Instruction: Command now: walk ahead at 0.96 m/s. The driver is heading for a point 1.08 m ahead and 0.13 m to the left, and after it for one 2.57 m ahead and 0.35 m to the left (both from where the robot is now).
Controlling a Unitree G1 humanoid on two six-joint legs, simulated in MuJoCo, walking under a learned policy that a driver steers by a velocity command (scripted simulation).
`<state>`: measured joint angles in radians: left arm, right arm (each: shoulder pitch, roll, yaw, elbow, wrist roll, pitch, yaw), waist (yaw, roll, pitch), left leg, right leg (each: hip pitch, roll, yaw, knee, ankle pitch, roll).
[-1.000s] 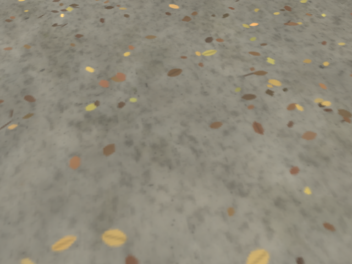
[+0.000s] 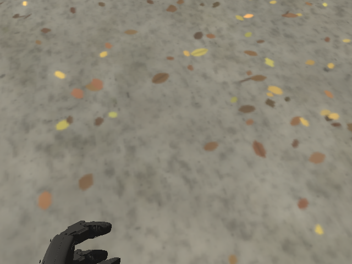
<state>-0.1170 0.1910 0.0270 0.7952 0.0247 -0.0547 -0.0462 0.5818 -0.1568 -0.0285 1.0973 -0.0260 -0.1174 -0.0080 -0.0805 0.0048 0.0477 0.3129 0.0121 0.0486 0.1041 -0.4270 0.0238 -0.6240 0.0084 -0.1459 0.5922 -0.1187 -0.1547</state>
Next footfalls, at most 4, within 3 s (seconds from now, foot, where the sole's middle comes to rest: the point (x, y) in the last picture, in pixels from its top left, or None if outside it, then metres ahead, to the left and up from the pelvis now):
0.02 right None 0.21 -0.09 -0.75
0.50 left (154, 199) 0.68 0.05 -0.75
0.94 right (191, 111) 1.12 -0.15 -0.75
1.36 left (140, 79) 1.35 0.09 -0.75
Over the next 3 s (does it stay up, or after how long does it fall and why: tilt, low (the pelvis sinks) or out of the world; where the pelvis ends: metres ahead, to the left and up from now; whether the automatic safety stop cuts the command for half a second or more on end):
stays up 1.39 0.10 0.03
